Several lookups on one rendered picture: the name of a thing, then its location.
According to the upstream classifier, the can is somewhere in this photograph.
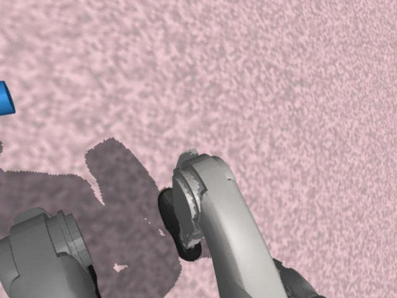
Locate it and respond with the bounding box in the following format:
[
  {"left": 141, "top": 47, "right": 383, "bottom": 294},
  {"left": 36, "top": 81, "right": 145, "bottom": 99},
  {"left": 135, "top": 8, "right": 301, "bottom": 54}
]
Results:
[{"left": 0, "top": 81, "right": 16, "bottom": 115}]

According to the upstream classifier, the right robot foot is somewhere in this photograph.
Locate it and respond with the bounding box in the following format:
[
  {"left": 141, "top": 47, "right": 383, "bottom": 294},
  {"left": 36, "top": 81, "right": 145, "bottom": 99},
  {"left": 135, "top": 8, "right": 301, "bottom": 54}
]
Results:
[{"left": 158, "top": 188, "right": 202, "bottom": 261}]

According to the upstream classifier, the left robot foot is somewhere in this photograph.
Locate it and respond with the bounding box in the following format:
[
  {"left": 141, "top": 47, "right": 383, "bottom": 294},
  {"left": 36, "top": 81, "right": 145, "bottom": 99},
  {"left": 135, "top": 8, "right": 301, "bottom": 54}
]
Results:
[{"left": 87, "top": 264, "right": 101, "bottom": 298}]

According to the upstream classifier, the right robot hand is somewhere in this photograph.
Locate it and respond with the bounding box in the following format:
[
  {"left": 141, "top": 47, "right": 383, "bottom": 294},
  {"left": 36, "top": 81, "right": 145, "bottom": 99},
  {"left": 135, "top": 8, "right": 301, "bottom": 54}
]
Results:
[{"left": 273, "top": 258, "right": 318, "bottom": 298}]

